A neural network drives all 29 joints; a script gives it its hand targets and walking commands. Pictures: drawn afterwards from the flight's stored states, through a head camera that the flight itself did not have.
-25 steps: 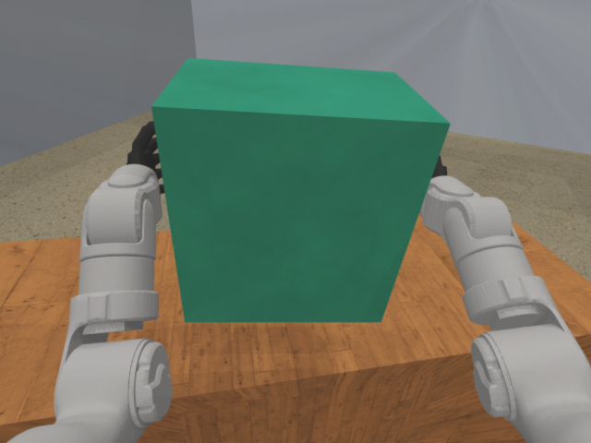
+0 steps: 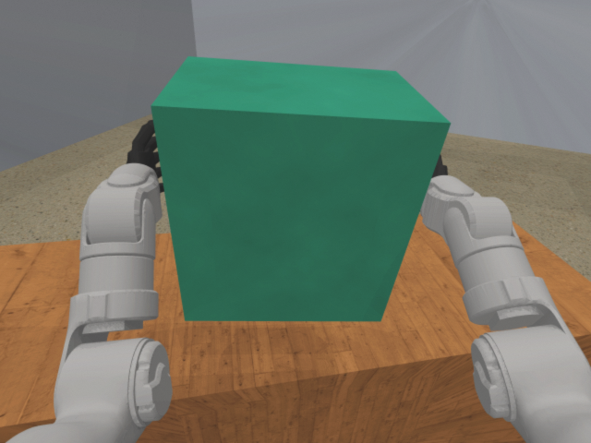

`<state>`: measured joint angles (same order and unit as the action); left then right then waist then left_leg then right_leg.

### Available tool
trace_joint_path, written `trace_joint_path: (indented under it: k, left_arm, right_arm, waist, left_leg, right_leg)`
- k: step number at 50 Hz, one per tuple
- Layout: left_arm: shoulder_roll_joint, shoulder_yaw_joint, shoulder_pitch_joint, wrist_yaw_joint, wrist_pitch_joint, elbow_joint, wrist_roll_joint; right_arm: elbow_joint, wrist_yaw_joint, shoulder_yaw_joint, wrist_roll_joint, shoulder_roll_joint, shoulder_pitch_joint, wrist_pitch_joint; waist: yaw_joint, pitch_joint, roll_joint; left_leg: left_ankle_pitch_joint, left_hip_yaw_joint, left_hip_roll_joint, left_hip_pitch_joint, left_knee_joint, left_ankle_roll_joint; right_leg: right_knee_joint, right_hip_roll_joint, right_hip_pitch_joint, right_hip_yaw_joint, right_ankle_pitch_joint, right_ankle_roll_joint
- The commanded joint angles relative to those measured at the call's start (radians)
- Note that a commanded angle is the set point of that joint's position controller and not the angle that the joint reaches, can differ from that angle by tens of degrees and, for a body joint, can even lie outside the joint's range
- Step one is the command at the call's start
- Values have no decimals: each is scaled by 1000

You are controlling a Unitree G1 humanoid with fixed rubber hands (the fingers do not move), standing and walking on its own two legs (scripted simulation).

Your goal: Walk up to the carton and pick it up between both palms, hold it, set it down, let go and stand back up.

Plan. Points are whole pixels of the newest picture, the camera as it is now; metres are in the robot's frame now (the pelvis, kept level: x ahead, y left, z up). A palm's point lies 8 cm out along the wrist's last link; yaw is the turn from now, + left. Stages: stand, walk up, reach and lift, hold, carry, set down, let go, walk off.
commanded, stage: hold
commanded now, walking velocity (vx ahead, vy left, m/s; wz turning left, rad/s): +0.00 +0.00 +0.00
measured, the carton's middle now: (289, 196) +0.38 +0.00 +0.23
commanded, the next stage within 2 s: set down in 0.08 s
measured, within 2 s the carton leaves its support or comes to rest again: neither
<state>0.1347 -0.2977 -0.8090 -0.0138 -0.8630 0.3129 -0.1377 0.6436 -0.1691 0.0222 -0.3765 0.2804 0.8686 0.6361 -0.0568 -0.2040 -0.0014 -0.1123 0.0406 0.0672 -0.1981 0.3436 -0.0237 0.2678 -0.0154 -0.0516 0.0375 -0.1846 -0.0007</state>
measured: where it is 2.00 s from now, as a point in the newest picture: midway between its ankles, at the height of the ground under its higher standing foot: outside the picture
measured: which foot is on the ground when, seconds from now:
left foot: down 0.00-1.00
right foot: down 0.00-1.00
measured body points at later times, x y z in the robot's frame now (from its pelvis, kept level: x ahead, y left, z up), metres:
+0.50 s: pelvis +0.00 +0.00 +0.00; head -0.07 +0.03 +0.44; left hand +0.39 +0.19 +0.26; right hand +0.39 -0.17 +0.22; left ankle +0.05 +0.13 -0.75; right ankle -0.02 -0.12 -0.75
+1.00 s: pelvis +0.00 +0.00 +0.00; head -0.03 +0.02 +0.45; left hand +0.41 +0.19 +0.20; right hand +0.39 -0.18 +0.16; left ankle +0.05 +0.13 -0.75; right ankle -0.02 -0.12 -0.75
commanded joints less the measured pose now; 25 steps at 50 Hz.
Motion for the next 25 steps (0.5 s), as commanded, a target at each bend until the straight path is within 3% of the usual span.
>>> trace_joint_path:
  k: [1,4,5,6,10,11,16,17,19,25]
  left_arm:
    - [-541,379,-777,166,70,-137,190]
    - [-571,427,-797,162,76,-172,211]
    - [-582,423,-814,157,77,-238,217]
    - [-577,409,-812,160,71,-227,205]
    - [-559,384,-827,169,116,-217,178]
    - [-576,408,-837,169,137,-251,192]
    - [-533,334,-745,189,182,-115,96]
    - [-545,341,-729,197,195,-123,88]
    - [-527,316,-678,213,211,-102,54]
    - [-541,336,-598,241,262,-86,18]
  right_arm:
    - [-393,155,222,-147,-616,1049,-79]
    - [-440,156,224,-165,-623,1077,-95]
    - [-413,155,206,-158,-633,988,-82]
    - [-420,155,198,-145,-618,987,-80]
    - [-426,162,168,-93,-621,1000,-136]
    - [-461,166,170,-81,-616,1004,-163]
    - [-338,184,122,24,-596,945,-250]
    - [-328,187,100,50,-591,919,-274]
    - [-329,192,98,84,-602,904,-319]
    - [-348,183,90,163,-579,844,-435]
  waist:
    - [25,-320,-21]
    - [16,-378,16]
    - [-8,-355,37]
    - [-17,-336,33]
    - [-23,-348,18]
    - [-19,-391,37]
    - [3,-263,15]
    - [-7,-255,26]
    - [5,-271,-3]
    - [-7,-230,-1]
  left_leg:
    - [153,-39,-86,279,4,26]
    - [182,-36,-85,284,14,20]
    - [217,-47,-98,312,9,21]
    - [213,-54,-93,330,4,15]
    - [201,-49,-94,332,4,21]
    - [216,-42,-93,337,1,17]
    - [132,-24,-87,354,-29,32]
    - [132,-21,-86,362,-37,36]
    - [171,-10,-86,382,-33,40]
    - [232,13,-88,433,-21,35]
  right_leg:
    - [-57,-54,-100,-57,176,44]
    - [-53,-52,-90,-62,185,37]
    - [-48,-55,-65,-63,210,33]
    - [-51,-57,-82,-55,202,39]
    - [-55,-49,-74,-44,173,39]
    - [-45,-46,-55,-40,176,31]
    - [-63,-40,-86,-16,90,37]
    - [-59,-37,-73,-17,95,34]
    - [-54,-40,-40,0,135,42]
    - [-43,-34,-14,21,175,41]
